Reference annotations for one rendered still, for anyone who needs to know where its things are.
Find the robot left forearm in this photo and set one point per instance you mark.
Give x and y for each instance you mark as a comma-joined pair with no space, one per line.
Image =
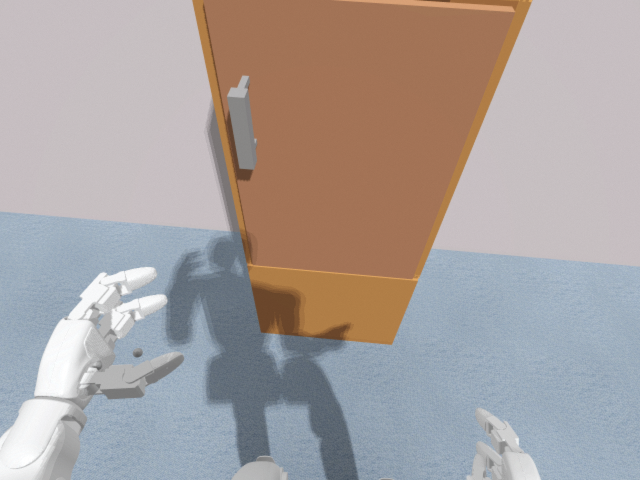
43,443

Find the left robot shin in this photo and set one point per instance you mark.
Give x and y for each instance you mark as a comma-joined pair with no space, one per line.
265,458

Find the handle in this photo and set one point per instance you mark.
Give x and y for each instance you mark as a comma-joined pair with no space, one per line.
241,119

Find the right robot hand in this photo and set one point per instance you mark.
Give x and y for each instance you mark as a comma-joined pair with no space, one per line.
514,463

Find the cupboard door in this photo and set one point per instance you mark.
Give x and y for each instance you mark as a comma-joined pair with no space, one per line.
361,109

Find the left robot hand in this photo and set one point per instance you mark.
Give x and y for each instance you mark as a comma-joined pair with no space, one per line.
66,368

